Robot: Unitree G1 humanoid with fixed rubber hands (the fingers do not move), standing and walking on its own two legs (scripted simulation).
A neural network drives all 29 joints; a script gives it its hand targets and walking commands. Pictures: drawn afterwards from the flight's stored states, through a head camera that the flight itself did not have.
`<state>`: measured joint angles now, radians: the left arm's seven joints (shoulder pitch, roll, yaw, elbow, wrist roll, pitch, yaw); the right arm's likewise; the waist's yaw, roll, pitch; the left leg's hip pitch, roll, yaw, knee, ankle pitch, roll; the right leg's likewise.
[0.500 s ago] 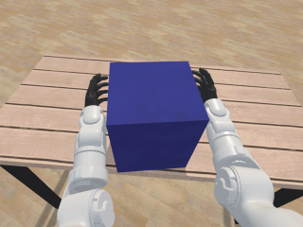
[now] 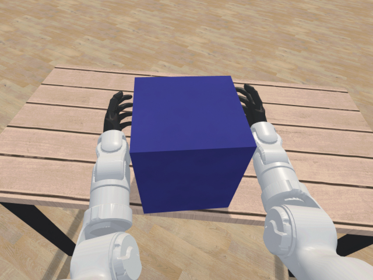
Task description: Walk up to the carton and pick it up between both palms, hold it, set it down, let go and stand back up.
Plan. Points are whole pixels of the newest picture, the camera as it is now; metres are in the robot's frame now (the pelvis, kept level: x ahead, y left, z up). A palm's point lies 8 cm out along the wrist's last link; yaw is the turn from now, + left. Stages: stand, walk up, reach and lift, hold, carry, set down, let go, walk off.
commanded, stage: reach and lift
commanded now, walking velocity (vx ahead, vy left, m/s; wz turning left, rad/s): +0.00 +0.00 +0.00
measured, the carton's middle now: (185, 147) +0.39 +0.03 +0.06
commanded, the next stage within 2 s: none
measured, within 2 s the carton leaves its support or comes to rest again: leaves its support in 0.66 s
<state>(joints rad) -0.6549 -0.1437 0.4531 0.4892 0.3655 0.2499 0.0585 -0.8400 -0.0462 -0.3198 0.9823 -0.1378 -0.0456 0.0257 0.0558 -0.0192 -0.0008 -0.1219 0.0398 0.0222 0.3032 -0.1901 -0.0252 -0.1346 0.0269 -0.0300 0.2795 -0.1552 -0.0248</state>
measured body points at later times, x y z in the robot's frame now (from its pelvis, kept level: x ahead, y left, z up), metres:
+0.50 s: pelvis -0.01 +0.00 +0.00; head +0.00 +0.01 +0.45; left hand +0.38 +0.19 +0.12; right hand +0.43 -0.12 +0.13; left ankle -0.02 +0.13 -0.75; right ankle -0.01 -0.10 -0.75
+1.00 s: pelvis -0.04 +0.00 +0.00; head -0.07 +0.01 +0.45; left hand +0.36 +0.18 +0.17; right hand +0.40 -0.12 +0.17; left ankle -0.02 +0.13 -0.75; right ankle -0.01 -0.10 -0.75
